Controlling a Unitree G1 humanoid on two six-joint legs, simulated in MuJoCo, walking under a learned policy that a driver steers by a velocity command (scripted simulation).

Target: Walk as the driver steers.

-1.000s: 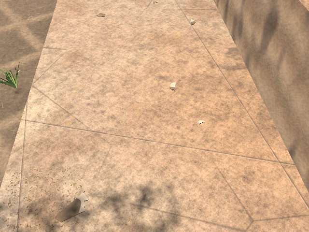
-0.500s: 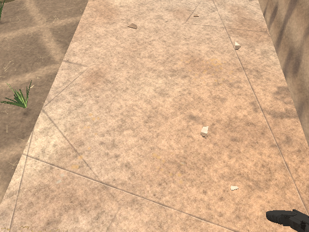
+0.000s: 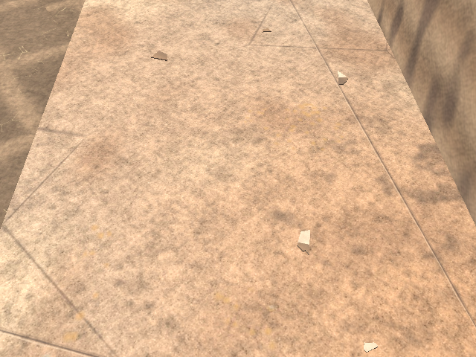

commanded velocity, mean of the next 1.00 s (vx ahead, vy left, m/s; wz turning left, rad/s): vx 0.02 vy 0.00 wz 0.00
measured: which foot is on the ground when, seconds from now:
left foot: down 0.00-1.00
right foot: down 0.00-1.00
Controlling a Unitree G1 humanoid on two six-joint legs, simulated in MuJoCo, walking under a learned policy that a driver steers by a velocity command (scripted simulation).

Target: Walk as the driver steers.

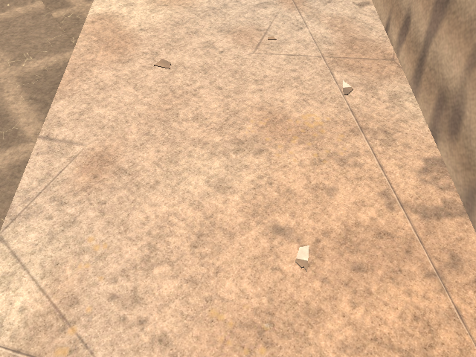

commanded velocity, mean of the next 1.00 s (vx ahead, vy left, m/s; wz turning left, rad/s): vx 0.21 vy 0.00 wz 0.00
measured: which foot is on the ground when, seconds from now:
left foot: down 0.00-0.88, up 0.90-1.00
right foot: down 0.00-1.00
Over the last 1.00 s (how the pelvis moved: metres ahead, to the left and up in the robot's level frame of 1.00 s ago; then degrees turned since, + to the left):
0.05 -0.04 0.00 0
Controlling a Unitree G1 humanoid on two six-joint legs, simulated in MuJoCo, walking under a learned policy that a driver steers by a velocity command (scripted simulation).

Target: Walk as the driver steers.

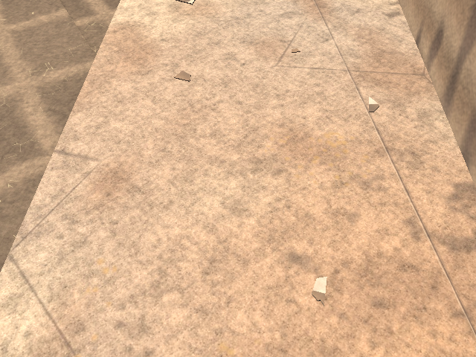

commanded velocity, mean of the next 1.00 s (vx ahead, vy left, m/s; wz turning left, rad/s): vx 0.95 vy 0.00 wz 0.00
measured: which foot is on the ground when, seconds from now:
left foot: up 0.00-0.26, down 0.28-0.78, up 0.80-1.00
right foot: down 0.00-0.30, up 0.32-0.76, down 0.78-1.00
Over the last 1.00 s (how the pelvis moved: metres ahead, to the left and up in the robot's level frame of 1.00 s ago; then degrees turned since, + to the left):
0.10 -0.02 0.00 0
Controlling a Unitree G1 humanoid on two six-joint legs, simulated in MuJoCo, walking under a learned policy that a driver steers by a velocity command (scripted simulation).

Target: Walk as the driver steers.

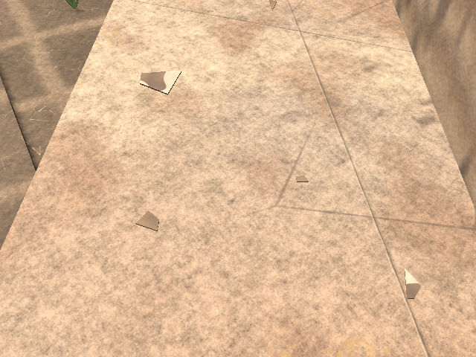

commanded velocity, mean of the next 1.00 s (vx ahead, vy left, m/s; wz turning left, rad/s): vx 0.37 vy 0.00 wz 0.00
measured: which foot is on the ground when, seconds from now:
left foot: up 0.00-0.26, down 0.28-1.00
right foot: down 0.00-0.30, up 0.32-0.68, down 0.70-1.00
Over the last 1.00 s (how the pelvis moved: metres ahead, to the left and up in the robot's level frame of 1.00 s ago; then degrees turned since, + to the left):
0.85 0.03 0.00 0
